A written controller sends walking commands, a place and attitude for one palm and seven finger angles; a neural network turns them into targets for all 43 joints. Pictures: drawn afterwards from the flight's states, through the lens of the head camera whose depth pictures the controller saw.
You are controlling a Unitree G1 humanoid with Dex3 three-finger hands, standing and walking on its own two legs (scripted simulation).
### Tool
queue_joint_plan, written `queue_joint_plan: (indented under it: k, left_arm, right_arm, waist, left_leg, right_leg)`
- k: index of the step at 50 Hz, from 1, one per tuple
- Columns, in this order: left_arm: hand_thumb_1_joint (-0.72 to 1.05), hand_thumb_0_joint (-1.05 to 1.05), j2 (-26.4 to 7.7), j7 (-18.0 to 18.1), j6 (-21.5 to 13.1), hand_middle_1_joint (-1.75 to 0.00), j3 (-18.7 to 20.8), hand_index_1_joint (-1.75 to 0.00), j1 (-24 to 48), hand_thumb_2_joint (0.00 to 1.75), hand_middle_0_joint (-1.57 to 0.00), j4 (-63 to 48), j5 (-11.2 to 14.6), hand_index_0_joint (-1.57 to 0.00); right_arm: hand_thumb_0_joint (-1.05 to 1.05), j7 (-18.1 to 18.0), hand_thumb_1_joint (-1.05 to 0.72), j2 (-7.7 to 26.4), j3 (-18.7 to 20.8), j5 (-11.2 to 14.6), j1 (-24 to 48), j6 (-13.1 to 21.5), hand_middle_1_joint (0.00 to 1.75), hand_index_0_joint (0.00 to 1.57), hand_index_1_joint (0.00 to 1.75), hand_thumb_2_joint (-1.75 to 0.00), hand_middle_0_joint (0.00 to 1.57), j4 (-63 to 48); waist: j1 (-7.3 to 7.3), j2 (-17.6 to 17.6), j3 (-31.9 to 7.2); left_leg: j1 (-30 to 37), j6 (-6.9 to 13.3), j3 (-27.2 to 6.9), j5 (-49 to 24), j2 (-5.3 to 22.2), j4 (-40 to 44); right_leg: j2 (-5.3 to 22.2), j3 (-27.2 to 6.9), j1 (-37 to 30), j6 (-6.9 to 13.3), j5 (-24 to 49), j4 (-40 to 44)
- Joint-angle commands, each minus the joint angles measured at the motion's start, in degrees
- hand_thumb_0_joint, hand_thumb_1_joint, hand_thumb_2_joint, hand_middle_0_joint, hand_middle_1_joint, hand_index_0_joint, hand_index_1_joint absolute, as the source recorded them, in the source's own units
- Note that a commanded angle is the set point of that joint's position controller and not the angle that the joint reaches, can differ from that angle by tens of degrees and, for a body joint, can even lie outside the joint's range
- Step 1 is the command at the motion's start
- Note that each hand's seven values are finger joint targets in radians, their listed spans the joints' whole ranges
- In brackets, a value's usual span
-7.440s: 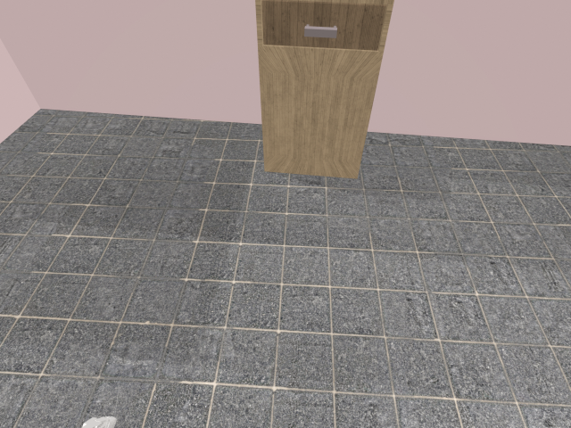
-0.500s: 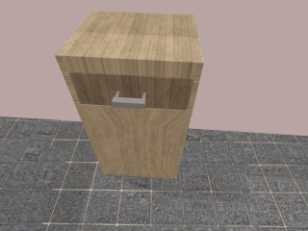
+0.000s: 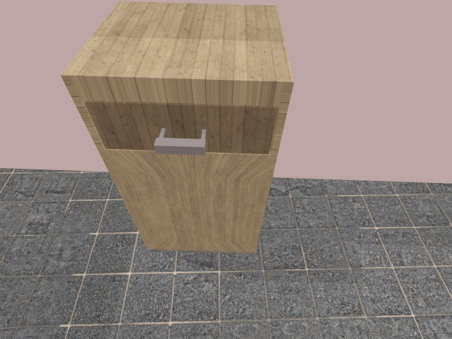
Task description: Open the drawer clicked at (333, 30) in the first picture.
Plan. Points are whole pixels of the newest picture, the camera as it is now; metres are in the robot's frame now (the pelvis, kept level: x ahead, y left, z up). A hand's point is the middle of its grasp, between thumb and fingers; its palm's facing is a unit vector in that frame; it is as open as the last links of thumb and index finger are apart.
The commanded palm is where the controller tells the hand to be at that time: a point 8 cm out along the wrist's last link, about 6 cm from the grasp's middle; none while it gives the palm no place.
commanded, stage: come to a stop and stand still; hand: left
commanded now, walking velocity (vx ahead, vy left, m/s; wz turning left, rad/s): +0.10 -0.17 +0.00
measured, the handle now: (182, 139) +0.56 +0.15 +0.00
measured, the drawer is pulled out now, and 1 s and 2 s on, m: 0.00 0.00 0.00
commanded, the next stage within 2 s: look again from close up in 1.20 s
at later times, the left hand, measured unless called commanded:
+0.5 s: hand out of the picture +0.02 +0.13 -0.18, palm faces +0.08 -0.98 -0.18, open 7.4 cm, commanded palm none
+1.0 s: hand out of the picture +0.05 +0.19 -0.17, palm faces +0.01 -0.97 -0.22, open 7.4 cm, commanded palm none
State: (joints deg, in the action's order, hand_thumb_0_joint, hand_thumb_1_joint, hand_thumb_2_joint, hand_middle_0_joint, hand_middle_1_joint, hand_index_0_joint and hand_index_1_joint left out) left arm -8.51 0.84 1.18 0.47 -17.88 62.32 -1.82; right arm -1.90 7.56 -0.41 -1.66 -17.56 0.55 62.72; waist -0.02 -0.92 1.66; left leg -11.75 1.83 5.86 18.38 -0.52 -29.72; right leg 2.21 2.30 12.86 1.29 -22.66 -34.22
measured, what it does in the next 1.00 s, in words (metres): steps on the spot: left foot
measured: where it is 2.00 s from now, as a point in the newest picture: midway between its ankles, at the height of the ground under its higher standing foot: outside the picture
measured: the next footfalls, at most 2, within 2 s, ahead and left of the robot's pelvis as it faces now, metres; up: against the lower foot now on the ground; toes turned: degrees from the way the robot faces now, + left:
left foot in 0.34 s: +0.08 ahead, +0.08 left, +0.00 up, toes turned +1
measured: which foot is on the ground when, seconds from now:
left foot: down 0.00-0.10, up 0.12-0.32, down 0.34-1.00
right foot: down 0.00-1.00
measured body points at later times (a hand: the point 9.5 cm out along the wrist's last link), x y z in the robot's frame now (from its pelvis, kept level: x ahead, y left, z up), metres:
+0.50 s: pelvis +0.04 -0.03 +0.00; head +0.06 -0.03 +0.45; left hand +0.02 +0.18 -0.16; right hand +0.13 -0.25 -0.15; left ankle +0.06 +0.07 -0.73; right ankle -0.03 -0.11 -0.73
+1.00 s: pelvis -0.01 +0.01 +0.00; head -0.01 +0.01 +0.45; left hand +0.05 +0.25 -0.15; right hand +0.01 -0.23 -0.15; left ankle +0.04 +0.08 -0.73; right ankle -0.03 -0.11 -0.73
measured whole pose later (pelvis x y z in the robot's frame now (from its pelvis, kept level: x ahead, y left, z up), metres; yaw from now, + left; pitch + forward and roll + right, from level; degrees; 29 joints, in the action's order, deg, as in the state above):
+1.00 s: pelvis -0.01 +0.01 +0.00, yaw +0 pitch -1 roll -1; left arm -11.5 1.9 0.5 -0.2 -16.3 53.7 -1.0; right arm -0.3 10.2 -0.9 -1.5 -18.7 -1.0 57.0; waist -0.7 0.0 0.3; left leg -17.8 3.9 2.9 12.2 -1.8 -30.7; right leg 0.2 3.9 10.4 1.1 -18.9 -30.0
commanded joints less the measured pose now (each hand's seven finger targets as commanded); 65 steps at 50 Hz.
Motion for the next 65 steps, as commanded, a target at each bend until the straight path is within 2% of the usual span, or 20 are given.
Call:
queue_joint_plan:
  k: [1,3,5,6,7,10,15,17,19,28,29,30,32,33,36,38,39,41,49,65]
  left_arm:
    - [0.90,0.00,-3.24,-0.82,-0.58,-0.30,1.57,-0.30,-2.19,0.90,-0.20,-3.64,-0.20,-0.20]
    - [0.90,0.00,-4.22,-0.82,-1.05,-0.30,2.02,-0.30,-6.67,0.90,-0.20,-2.48,-0.07,-0.20]
    - [0.90,0.00,-8.23,-0.06,-1.69,-0.30,3.12,-0.30,-12.17,0.90,-0.20,-0.74,-0.03,-0.20]
    - [0.90,0.00,-7.72,0.38,-2.24,-0.30,2.85,-0.30,-14.61,0.90,-0.20,-0.27,0.05,-0.20]
    - [0.90,0.00,-6.16,0.86,-2.78,-0.30,2.25,-0.30,-13.64,0.90,-0.20,0.08,-0.06,-0.20]
    - [0.90,0.00,-5.57,1.65,-3.93,-0.30,1.31,-0.30,-9.15,0.90,-0.20,-0.48,0.09,-0.20]
    - [0.90,0.00,-6.56,1.98,-3.06,-0.30,1.13,-0.30,-5.51,0.90,-0.20,-1.71,0.88,-0.20]
    - [0.90,0.00,-5.57,2.28,-2.13,-0.30,1.48,-0.30,-6.77,0.90,-0.20,-2.89,1.12,-0.20]
    - [0.90,0.00,-4.27,2.74,-1.33,-0.30,1.11,-0.30,-6.61,0.90,-0.20,-3.45,0.76,-0.20]
    - [0.90,0.00,-5.84,2.25,-1.60,-0.30,1.22,-0.30,-4.46,0.90,-0.20,-5.22,0.56,-0.20]
    - [0.90,0.00,-6.16,4.26,-2.97,-0.30,1.05,-0.30,-8.08,0.90,-0.20,-5.78,0.30,-0.20]
    - [0.90,0.00,-9.49,3.73,-3.50,-0.30,1.55,-0.30,-4.64,0.90,-0.20,-8.83,0.05,-0.20]
    - [0.90,0.00,-9.37,3.30,-4.20,-0.30,1.63,-0.30,-2.97,0.90,-0.20,-11.58,-0.14,-0.20]
    - [0.90,0.00,-9.69,3.17,-4.31,-0.30,1.98,-0.30,-2.66,0.90,-0.20,-12.81,-0.04,-0.20]
    - [0.90,0.00,-9.32,2.83,-3.15,-0.30,1.31,-0.30,-0.50,0.90,-0.20,-13.90,0.86,-0.20]
    - [0.90,0.00,-7.78,2.70,-1.94,-0.30,1.13,-0.30,-1.00,0.90,-0.20,-14.34,0.76,-0.20]
    - [0.90,0.00,-7.98,2.56,-1.39,-0.30,1.10,-0.30,-1.12,0.90,-0.20,-13.52,0.96,-0.20]
    - [0.90,0.00,-8.02,2.09,-1.08,-0.30,0.86,-0.30,-1.65,0.90,-0.20,-12.44,0.96,-0.20]
    - [0.90,0.00,-8.53,1.16,-1.17,-0.30,0.46,-0.30,-1.60,0.90,-0.20,-10.12,0.88,-0.20]
    - [0.90,0.00,-5.52,1.36,-2.20,-0.30,-0.94,-0.30,-5.94,0.90,-0.20,-1.12,0.91,-0.20]
  right_arm:
    - [0.00,-1.37,-0.90,10.63,3.02,-0.17,-5.07,0.47,0.30,0.20,0.30,-0.90,0.20,-1.75]
    - [0.00,-1.22,-0.90,8.65,2.75,-0.01,-2.63,0.77,0.30,0.20,0.30,-0.90,0.20,-2.95]
    - [0.00,-0.84,-0.90,4.62,1.86,0.33,0.72,1.09,0.30,0.20,0.30,-0.90,0.20,-5.04]
    - [0.00,-0.73,-0.90,4.85,1.72,0.37,4.84,1.03,0.30,0.20,0.30,-0.90,0.20,-6.35]
    - [0.00,-0.63,-0.90,3.74,1.69,0.50,5.16,1.19,0.30,0.20,0.30,-0.90,0.20,-6.12]
    - [0.00,0.23,-0.90,1.37,0.78,1.17,3.38,0.96,0.30,0.20,0.30,-0.90,0.20,-4.21]
    - [0.00,-0.16,-0.90,2.86,0.90,1.59,0.53,0.07,0.30,0.20,0.30,-0.90,0.20,-2.71]
    - [0.00,-0.65,-0.90,6.80,1.72,1.13,-0.64,0.19,0.30,0.20,0.30,-0.90,0.20,-3.30]
    - [0.00,-1.00,-0.90,8.37,1.87,1.28,-0.01,0.14,0.30,0.20,0.30,-0.90,0.20,-4.02]
    - [0.00,-0.45,-0.90,6.45,1.96,0.93,3.71,-0.49,0.30,0.20,0.30,-0.90,0.20,-6.75]
    - [0.00,-0.38,-0.90,9.06,2.98,1.47,8.35,0.25,0.30,0.20,0.30,-0.90,0.20,-11.45]
    - [0.00,0.75,-0.90,5.46,2.58,1.29,4.28,-0.66,0.30,0.20,0.30,-0.90,0.20,-12.19]
    - [0.00,1.31,-0.90,4.76,2.53,1.09,4.54,-0.48,0.30,0.20,0.30,-0.90,0.20,-13.68]
    - [0.00,1.45,-0.90,4.61,2.40,0.96,4.14,-0.41,0.30,0.20,0.30,-0.90,0.20,-13.93]
    - [0.00,1.01,-0.90,5.68,2.20,0.96,-0.25,-0.49,0.30,0.20,0.30,-0.90,0.20,-12.62]
    - [0.00,0.97,-0.90,7.76,1.97,0.48,-0.05,0.02,0.30,0.20,0.30,-0.90,0.20,-12.19]
    - [0.00,0.93,-0.90,8.04,1.79,0.42,0.76,0.07,0.30,0.20,0.30,-0.90,0.20,-11.98]
    - [0.00,0.91,-0.90,9.07,1.59,0.54,2.77,-0.01,0.30,0.20,0.30,-0.90,0.20,-12.36]
    - [0.00,0.97,-0.90,9.95,0.93,0.41,-0.56,0.30,0.30,0.20,0.30,-0.90,0.20,-9.02]
    - [0.00,0.35,-0.90,7.78,0.46,1.30,-1.59,1.09,0.30,0.20,0.30,-0.90,0.20,-2.25]
  waist:
    - [-0.40,6.00,2.85]
    - [1.60,0.09,1.27]
    - [3.58,-16.31,1.74]
    - [5.45,-13.08,2.82]
    - [3.91,-5.86,3.07]
    - [1.30,-1.94,-0.30]
    - [-0.85,-4.40,-1.43]
    - [-0.22,1.36,-3.12]
    - [0.32,8.33,-2.09]
    - [0.38,-2.03,-3.85]
    - [1.56,-2.87,0.27]
    - [-0.93,-7.63,-1.46]
    - [-1.04,-4.28,-4.60]
    - [-0.89,-1.99,-5.34]
    - [-2.16,-4.29,-3.10]
    - [-0.39,4.46,2.65]
    - [0.14,8.37,3.39]
    - [1.20,4.55,6.18]
    - [0.57,3.94,2.33]
    - [0.21,0.51,2.23]
  left_leg:
    - [-0.86,7.65,-15.98,-8.70,16.47,8.48]
    - [-9.05,4.18,-9.23,-4.40,11.00,2.05]
    - [-21.64,0.09,2.17,11.28,1.57,-15.87]
    - [-24.01,0.16,-1.06,17.65,2.14,-24.71]
    - [-24.45,-0.09,-3.17,15.91,3.04,-28.74]
    - [-17.76,-1.44,-2.88,10.28,3.31,-20.69]
    - [-1.42,-1.93,-1.74,-9.08,1.77,1.25]
    - [6.50,1.24,-6.06,-37.68,8.37,0.05]
    - [6.09,5.29,-10.76,-47.59,12.85,0.62]
    - [1.08,1.12,-7.15,-23.38,7.13,1.06]
    - [-0.47,-0.16,-4.02,-21.60,6.37,-11.90]
    - [-10.65,0.09,-5.61,0.39,2.66,-14.04]
    - [-12.38,0.15,-5.51,3.79,2.14,-14.81]
    - [-10.96,0.26,-3.40,2.66,1.55,-12.09]
    - [-1.16,0.99,-4.72,-9.30,2.25,-2.82]
    - [-4.26,3.36,-11.35,-14.94,6.88,0.87]
    - [-7.21,4.69,-14.83,-12.83,7.92,4.04]
    - [-12.73,5.02,-17.35,-0.20,7.89,8.53]
    - [-9.81,3.77,-17.39,10.44,7.22,14.05]
    - [-3.12,2.92,-13.27,-3.19,6.54,11.46]
  right_leg:
    - [-1.03,1.74,6.25,1.00,-0.27,1.03]
    - [1.71,-2.96,-4.08,2.58,5.17,7.77]
    - [13.09,-18.06,-12.14,8.56,17.97,15.83]
    - [16.75,-21.17,-11.32,12.43,32.66,16.45]
    - [17.11,-19.12,-11.76,14.27,44.66,14.24]
    - [13.12,-9.76,-11.63,10.76,58.62,11.14]
    - [8.88,-5.36,-5.00,5.51,51.99,5.89]
    - [5.52,-3.81,0.49,1.15,37.74,3.43]
    - [2.15,-1.60,2.37,-0.90,17.24,3.53]
    - [6.02,-5.98,-2.28,0.97,28.63,8.03]
    - [8.04,-12.50,2.31,-3.77,57.88,11.74]
    - [11.32,-11.63,-5.19,-1.28,52.85,10.13]
    - [11.67,-10.28,-8.31,6.72,54.86,6.87]
    - [10.75,-8.24,-9.43,7.25,57.56,4.69]
    - [6.84,-5.15,-1.10,4.74,37.34,3.37]
    - [2.25,-3.58,3.06,2.39,13.99,4.89]
    - [0.33,-2.04,1.56,1.60,5.40,4.78]
    - [-0.49,-2.38,-0.24,1.58,-0.75,7.02]
    - [0.60,-2.60,-0.82,1.92,-2.32,9.09]
    - [3.04,-3.74,-0.43,1.00,5.76,13.02]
